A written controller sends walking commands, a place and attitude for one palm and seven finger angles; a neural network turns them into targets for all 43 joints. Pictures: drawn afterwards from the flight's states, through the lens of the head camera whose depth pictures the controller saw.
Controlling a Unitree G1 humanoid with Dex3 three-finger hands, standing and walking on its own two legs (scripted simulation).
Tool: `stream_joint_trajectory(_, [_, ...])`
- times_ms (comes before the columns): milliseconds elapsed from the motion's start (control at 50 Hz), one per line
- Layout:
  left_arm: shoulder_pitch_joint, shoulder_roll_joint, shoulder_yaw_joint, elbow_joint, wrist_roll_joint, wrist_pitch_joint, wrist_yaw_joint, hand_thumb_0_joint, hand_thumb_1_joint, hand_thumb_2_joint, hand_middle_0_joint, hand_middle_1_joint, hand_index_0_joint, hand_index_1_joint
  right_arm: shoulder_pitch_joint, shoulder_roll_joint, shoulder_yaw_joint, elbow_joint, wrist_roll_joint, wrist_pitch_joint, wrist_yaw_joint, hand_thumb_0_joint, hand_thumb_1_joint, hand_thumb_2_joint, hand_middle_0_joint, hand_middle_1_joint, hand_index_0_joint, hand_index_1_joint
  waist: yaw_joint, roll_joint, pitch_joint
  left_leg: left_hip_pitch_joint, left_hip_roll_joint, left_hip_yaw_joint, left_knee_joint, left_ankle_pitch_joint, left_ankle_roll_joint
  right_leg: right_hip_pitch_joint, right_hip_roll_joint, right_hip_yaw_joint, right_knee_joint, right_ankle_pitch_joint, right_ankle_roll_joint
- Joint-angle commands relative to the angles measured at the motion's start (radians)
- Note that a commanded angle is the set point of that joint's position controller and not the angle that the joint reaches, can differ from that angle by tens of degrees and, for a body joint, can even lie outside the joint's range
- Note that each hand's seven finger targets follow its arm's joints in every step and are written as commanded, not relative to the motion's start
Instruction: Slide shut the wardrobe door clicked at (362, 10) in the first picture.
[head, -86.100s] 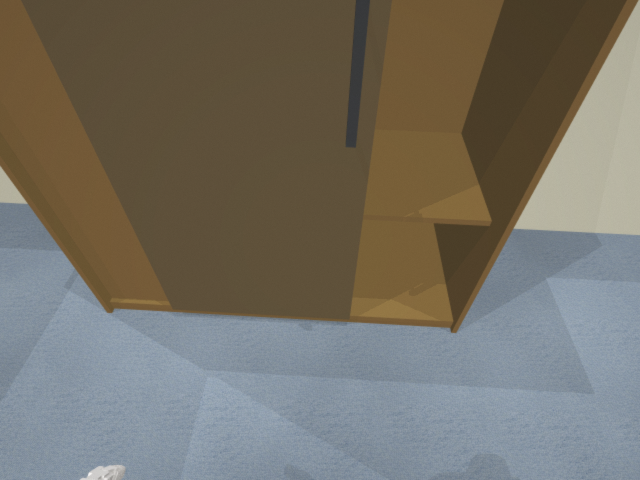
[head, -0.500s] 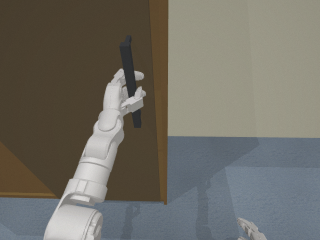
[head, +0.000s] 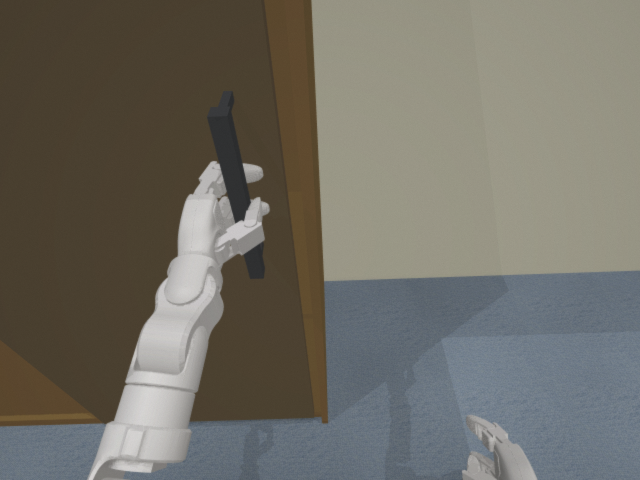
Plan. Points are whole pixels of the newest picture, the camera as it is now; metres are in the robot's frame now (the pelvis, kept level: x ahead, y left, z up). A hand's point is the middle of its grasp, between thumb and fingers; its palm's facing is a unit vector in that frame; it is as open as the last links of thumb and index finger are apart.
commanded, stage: tug the door sideways, standing still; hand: left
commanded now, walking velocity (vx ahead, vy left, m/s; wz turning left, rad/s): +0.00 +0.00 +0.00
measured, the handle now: (244, 196) +0.42 +0.11 +0.16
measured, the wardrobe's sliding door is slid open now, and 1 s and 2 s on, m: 0.02 0.02 0.00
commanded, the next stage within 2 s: step sideways, sliding the door along in 0.72 s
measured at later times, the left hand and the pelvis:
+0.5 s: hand (259, 224) +0.37 +0.08 +0.17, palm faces +0.09 -1.00 -0.04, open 5.8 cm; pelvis -0.01 +0.00 -0.01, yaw +5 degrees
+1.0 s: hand (253, 228) +0.37 +0.09 +0.16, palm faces -0.01 -0.99 -0.13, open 6.1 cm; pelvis -0.06 +0.01 -0.01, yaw +2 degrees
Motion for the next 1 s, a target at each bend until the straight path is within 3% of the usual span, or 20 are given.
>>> stream_joint_trajectory(0, [-0.327,0.047,-0.048,-0.335,0.000,-0.066,-0.024,0.000,0.900,0.900,-0.450,-1.400,-0.450,-1.400,-0.152,-0.093,-0.031,-0.154,0.006,-0.040,-0.008,0.000,-0.900,-0.900,0.200,0.300,0.200,0.300,0.034,-0.058,-0.274,0.144,-0.036,-0.037,0.057,0.557,0.038,0.092,0.004,-0.020,0.029,0.752,0.014])
stream_joint_trajectory(80, [-0.492,0.025,-0.073,-0.254,0.015,-0.034,0.002,0.000,0.900,0.900,-0.450,-1.400,-0.450,-1.400,-0.126,-0.099,-0.033,-0.109,-0.002,-0.039,-0.023,0.000,-0.900,-0.900,0.200,0.300,0.200,0.300,0.000,-0.078,-0.252,0.155,-0.043,-0.043,0.090,0.586,0.040,0.053,0.002,-0.021,0.038,0.793,0.021])
stream_joint_trajectory(140, [-0.513,-0.019,-0.107,-0.232,0.022,-0.027,0.008,0.000,0.900,0.900,-0.450,-1.400,-0.450,-1.400,-0.122,-0.093,-0.035,-0.101,-0.006,-0.039,-0.026,0.000,-0.900,-0.900,0.200,0.300,0.200,0.300,-0.003,-0.061,-0.305,0.163,-0.049,-0.047,0.109,0.618,0.040,0.061,-0.008,-0.025,0.064,0.846,0.026])
stream_joint_trajectory(280, [-0.636,-0.121,-0.221,-0.171,0.035,-0.099,0.004,0.000,0.900,0.900,-0.450,-1.400,-0.450,-1.400,-0.125,-0.079,-0.035,-0.085,-0.010,-0.052,-0.017,0.000,-0.900,-0.900,0.200,0.300,0.200,0.300,-0.025,-0.086,-0.284,0.182,-0.040,-0.077,0.108,0.572,0.044,-0.007,0.001,-0.034,0.064,0.692,0.009])
stream_joint_trajectory(300, [-0.641,-0.131,-0.229,-0.158,0.035,-0.107,0.002,0.000,0.900,0.900,-0.450,-1.400,-0.450,-1.400,-0.126,-0.077,-0.035,-0.087,-0.010,-0.054,-0.016,0.000,-0.900,-0.900,0.200,0.300,0.200,0.300,-0.025,-0.061,-0.292,0.187,-0.042,-0.076,0.113,0.570,0.044,-0.016,0.001,-0.031,0.066,0.689,0.010])
stream_joint_trajectory(400, [-0.691,-0.173,-0.267,-0.104,0.037,-0.128,-0.006,0.000,0.900,0.900,-0.450,-1.400,-0.450,-1.400,-0.100,-0.078,-0.037,-0.081,-0.013,-0.060,-0.011,0.000,-0.900,-0.900,0.200,0.300,0.200,0.300,-0.032,-0.094,-0.338,0.178,-0.046,-0.081,0.147,0.655,0.050,-0.006,-0.002,-0.040,0.100,0.790,0.018])
stream_joint_trajectory(460, [-0.778,-0.207,-0.301,-0.094,0.041,-0.155,-0.002,0.000,0.900,0.900,-0.450,-1.400,-0.450,-1.400,-0.102,-0.072,-0.040,-0.079,-0.010,-0.073,-0.005,0.000,-0.900,-0.900,0.200,0.300,0.200,0.300,-0.041,-0.057,-0.357,0.198,-0.040,-0.098,0.140,0.598,0.045,-0.054,0.007,-0.042,0.096,0.657,0.007])
stream_joint_trajectory(520, [-0.804,-0.250,-0.331,-0.011,0.038,-0.181,0.006,0.000,0.900,0.900,-0.450,-1.400,-0.450,-1.400,-0.091,-0.070,-0.039,-0.064,-0.009,-0.082,-0.002,0.000,-0.900,-0.900,0.200,0.300,0.200,0.300,-0.049,-0.072,-0.323,0.171,-0.040,-0.100,0.131,0.514,0.043,-0.080,0.015,-0.042,0.088,0.587,0.003])
stream_joint_trajectory(580, [-0.837,-0.242,-0.323,0.027,0.042,-0.195,0.009,0.000,0.900,0.900,-0.450,-1.400,-0.450,-1.400,-0.070,-0.079,-0.042,-0.055,-0.010,-0.088,0.000,0.000,-0.900,-0.900,0.200,0.300,0.200,0.300,-0.046,-0.059,-0.358,0.177,-0.042,-0.105,0.137,0.527,0.041,-0.087,0.017,-0.044,0.097,0.575,0.001])
stream_joint_trajectory(680, [-0.900,-0.248,-0.311,0.128,0.032,-0.219,0.019,0.000,0.900,0.900,-0.450,-1.400,-0.450,-1.400,-0.058,-0.083,-0.045,-0.033,-0.004,-0.107,-0.003,0.000,-0.900,-0.900,0.200,0.300,0.200,0.300,-0.055,-0.094,-0.324,0.139,-0.041,-0.110,0.117,0.391,0.037,-0.124,0.026,-0.046,0.077,0.454,0.001])
stream_joint_trajectory(720, [-0.933,-0.254,-0.311,0.145,0.031,-0.231,0.025,0.000,0.900,0.900,-0.450,-1.400,-0.450,-1.400,-0.050,-0.082,-0.043,-0.024,-0.001,-0.118,-0.004,0.000,-0.900,-0.900,0.200,0.300,0.200,0.300,-0.059,-0.045,-0.318,0.146,-0.040,-0.110,0.110,0.351,0.032,-0.148,0.027,-0.043,0.069,0.406,-0.001])
stream_joint_trajectory(780, [-0.953,-0.255,-0.307,0.203,0.031,-0.245,0.036,0.000,0.900,0.900,-0.450,-1.400,-0.450,-1.400,-0.038,-0.085,-0.044,-0.008,0.001,-0.132,-0.006,0.000,-0.900,-0.900,0.200,0.300,0.200,0.300,-0.060,-0.059,-0.296,0.130,-0.036,-0.117,0.098,0.303,0.029,-0.166,0.031,-0.044,0.059,0.345,-0.003])
stream_joint_trajectory(800, [-1.019,-0.239,-0.295,0.209,0.031,-0.253,0.043,0.000,0.900,0.900,-0.450,-1.400,-0.450,-1.400,-0.029,-0.089,-0.044,0.003,0.002,-0.136,-0.009,0.000,-0.900,-0.900,0.200,0.300,0.200,0.300,-0.072,-0.055,-0.289,0.131,-0.036,-0.120,0.095,0.286,0.029,-0.182,0.032,-0.043,0.055,0.328,-0.001])
stream_joint_trajectory(820, [-1.054,0.304,0.024,0.151,0.077,-0.341,0.039,0.000,0.900,0.900,-0.450,-1.400,-0.450,-1.400,-0.055,-0.139,-0.048,-0.011,-0.008,-0.123,-0.049,0.000,-0.900,-0.900,0.200,0.300,0.200,0.300,-0.013,-0.074,-0.259,0.022,0.013,-0.120,0.084,0.188,0.069,-0.097,-0.045,0.019,0.020,0.227,0.028])
stream_joint_trajectory(840, [-1.002,0.179,-0.056,0.195,0.077,-0.371,0.013,0.000,0.900,0.900,-0.450,-1.400,-0.450,-1.400,-0.084,-0.107,-0.038,0.001,-0.011,-0.112,-0.062,0.000,-0.900,-0.900,0.200,0.300,0.200,0.300,-0.022,-0.102,-0.227,-0.001,0.008,-0.111,0.069,0.125,0.074,-0.061,-0.058,0.019,0.022,0.198,0.028])
stream_joint_trajectory(860, [-0.957,0.117,-0.091,0.204,0.067,-0.391,-0.007,0.000,0.900,0.900,-0.450,-1.400,-0.450,-1.400,-0.095,-0.099,-0.035,-0.012,-0.007,-0.108,-0.071,0.000,-0.900,-0.900,0.200,0.300,0.200,0.300,-0.024,-0.090,-0.219,0.008,0.026,-0.118,0.061,0.079,0.075,-0.072,-0.056,0.003,0.037,0.143,0.022])
stream_joint_trajectory(900, [-0.951,0.068,-0.137,0.208,0.058,-0.422,-0.029,0.000,0.900,0.900,-0.450,-1.400,-0.450,-1.400,-0.112,-0.095,-0.029,-0.026,-0.004,-0.110,-0.090,0.000,-0.900,-0.900,0.200,0.300,0.200,0.300,-0.034,0.040,-0.200,0.041,0.096,-0.214,0.003,-0.058,0.104,-0.160,-0.021,-0.019,0.137,0.003,0.011])
stream_joint_trajectory(920, [-0.949,0.058,-0.146,0.210,0.052,-0.427,-0.033,0.000,0.900,0.900,-0.450,-1.400,-0.450,-1.400,-0.111,-0.097,-0.029,-0.030,-0.003,-0.109,-0.097,0.000,-0.900,-0.900,0.200,0.300,0.200,0.300,-0.034,0.097,-0.188,0.068,0.158,-0.315,-0.033,-0.112,0.132,-0.220,0.001,-0.023,0.221,-0.051,0.007])
stream_joint_trajectory(940, [-0.953,0.066,-0.142,0.214,0.047,-0.427,-0.034,0.000,0.900,0.900,-0.450,-1.400,-0.450,-1.400,-0.113,-0.101,-0.033,-0.030,-0.004,-0.106,-0.104,0.000,-0.900,-0.900,0.200,0.300,0.200,0.300,-0.030,0.113,-0.178,0.096,0.222,-0.419,-0.057,-0.127,0.171,-0.273,0.019,-0.014,0.300,-0.103,0.003])
stream_joint_trajectory(980, [-0.972,0.061,-0.159,0.188,0.042,-0.427,-0.039,0.000,0.900,0.900,-0.450,-1.400,-0.450,-1.400,-0.111,-0.095,-0.032,-0.033,-0.001,-0.102,-0.105,0.000,-0.900,-0.900,0.200,0.300,0.200,0.300,-0.029,0.118,-0.169,0.162,0.281,-0.514,-0.040,-0.022,0.216,-0.350,0.019,0.022,0.362,-0.195,-0.012])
